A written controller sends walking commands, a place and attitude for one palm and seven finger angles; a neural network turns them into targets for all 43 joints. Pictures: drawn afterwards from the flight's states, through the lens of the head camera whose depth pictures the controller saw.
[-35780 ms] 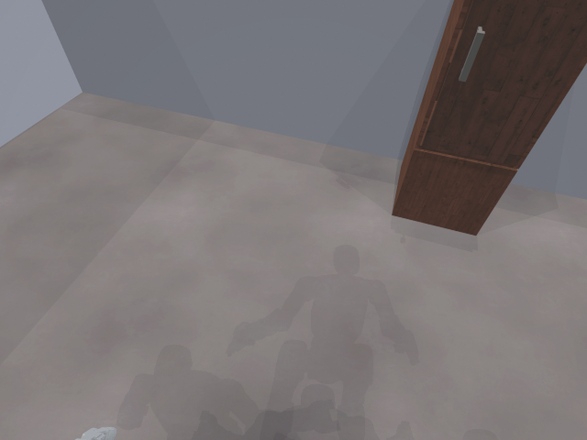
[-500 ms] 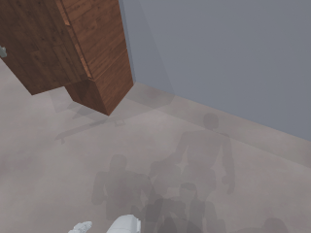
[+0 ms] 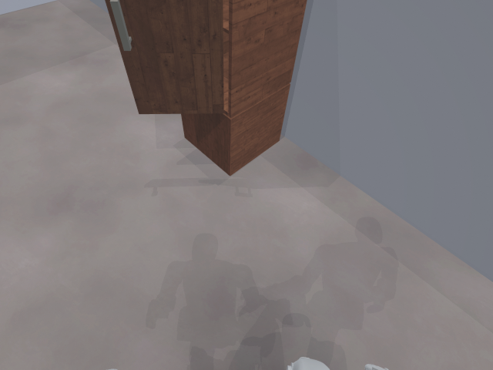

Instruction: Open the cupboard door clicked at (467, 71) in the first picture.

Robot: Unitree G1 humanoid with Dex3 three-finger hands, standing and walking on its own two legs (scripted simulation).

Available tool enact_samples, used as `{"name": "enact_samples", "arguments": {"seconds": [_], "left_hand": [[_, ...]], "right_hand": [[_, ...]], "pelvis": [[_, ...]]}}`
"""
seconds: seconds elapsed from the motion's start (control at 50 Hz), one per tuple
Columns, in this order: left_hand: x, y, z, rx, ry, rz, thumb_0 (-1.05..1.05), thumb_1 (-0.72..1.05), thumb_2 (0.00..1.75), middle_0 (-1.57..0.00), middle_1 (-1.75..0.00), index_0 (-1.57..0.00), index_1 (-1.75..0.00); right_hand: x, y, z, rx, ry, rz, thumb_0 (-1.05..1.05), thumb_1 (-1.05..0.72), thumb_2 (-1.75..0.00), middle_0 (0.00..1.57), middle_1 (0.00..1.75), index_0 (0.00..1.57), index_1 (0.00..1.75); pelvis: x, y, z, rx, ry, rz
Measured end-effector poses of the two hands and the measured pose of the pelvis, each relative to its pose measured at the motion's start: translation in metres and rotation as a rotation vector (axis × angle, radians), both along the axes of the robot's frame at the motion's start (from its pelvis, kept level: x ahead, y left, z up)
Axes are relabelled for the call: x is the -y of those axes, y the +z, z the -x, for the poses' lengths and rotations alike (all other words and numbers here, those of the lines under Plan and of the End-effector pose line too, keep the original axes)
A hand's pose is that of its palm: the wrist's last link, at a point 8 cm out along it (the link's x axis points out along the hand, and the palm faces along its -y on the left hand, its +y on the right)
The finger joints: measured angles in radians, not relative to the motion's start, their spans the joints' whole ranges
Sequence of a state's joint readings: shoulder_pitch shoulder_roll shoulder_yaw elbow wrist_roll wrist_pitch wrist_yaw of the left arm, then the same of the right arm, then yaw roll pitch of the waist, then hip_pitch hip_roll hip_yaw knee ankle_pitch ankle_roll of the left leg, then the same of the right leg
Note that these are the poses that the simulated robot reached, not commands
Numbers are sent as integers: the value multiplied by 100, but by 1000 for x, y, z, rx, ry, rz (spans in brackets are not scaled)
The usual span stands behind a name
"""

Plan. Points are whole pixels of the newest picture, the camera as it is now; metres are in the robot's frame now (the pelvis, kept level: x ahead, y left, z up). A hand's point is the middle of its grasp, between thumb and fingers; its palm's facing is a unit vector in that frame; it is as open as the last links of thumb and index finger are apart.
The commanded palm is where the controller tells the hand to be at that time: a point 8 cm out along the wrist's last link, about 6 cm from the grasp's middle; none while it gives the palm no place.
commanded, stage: turn to face it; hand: left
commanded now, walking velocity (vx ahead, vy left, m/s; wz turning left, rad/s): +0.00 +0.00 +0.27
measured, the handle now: (122, 22) +0.99 +0.46 +0.03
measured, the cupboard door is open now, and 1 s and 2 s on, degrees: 50 50 50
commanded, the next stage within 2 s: take the last steps up to it in 0.20 s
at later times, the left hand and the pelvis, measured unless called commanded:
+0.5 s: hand out of the picture -0.01 +0.16 -0.17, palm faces +0.25 -0.95 -0.21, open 7.3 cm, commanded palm none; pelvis +0.00 -0.03 +0.00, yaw +11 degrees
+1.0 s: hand (123, 348) +0.16 +0.24 -0.17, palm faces +0.19 -0.97 -0.17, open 7.4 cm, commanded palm none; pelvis +0.11 +0.05 +0.00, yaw +11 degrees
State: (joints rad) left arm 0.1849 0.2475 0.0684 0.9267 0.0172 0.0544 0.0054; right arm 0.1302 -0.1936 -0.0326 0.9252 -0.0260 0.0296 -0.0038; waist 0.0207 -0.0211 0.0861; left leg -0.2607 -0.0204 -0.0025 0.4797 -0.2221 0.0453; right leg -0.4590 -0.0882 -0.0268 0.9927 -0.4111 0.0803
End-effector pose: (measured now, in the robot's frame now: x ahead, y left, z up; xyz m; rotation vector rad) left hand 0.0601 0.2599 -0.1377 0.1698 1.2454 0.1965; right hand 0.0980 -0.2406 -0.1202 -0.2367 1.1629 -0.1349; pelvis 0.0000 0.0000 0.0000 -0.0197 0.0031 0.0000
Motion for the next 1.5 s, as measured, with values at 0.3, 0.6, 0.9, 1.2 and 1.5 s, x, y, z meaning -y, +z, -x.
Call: {"name": "enact_samples", "arguments": {"seconds": [0.3,0.6,0.9,1.2,1.5], "left_hand": [[66,10,18,40,57,-6,0,91,90,-20,-29,-21,-30],[36,-15,133,-162,295,80,0,91,90,-20,-29,-21,-30],[-24,-2,2,-34,210,69,1,91,90,-19,-29,-20,-30],[-7,0,-178,140,124,45,0,91,90,-19,-29,-20,-30],[-40,-19,-133,-177,304,134,-1,92,90,-20,-29,-20,-30]], "right_hand": [[35,-34,44,-181,-23,-77,1,-91,-90,20,30,20,30],[-16,-11,-35,-93,202,-3,1,-91,-90,19,30,20,30],[-69,-17,8,-251,108,-42,0,-92,-90,20,30,20,30],[-55,-35,-40,-444,1,-74,1,-91,-90,20,30,20,30],[-124,-8,-322,-24,218,-19,1,-92,-90,19,30,20,30]], "pelvis": [[40,-3,2,20,103,-46],[-1,-5,-11,4,219,-34],[-48,3,-71,11,206,-38],[-36,-10,-182,31,207,-28],[-99,-4,-285,14,232,-2]]}}
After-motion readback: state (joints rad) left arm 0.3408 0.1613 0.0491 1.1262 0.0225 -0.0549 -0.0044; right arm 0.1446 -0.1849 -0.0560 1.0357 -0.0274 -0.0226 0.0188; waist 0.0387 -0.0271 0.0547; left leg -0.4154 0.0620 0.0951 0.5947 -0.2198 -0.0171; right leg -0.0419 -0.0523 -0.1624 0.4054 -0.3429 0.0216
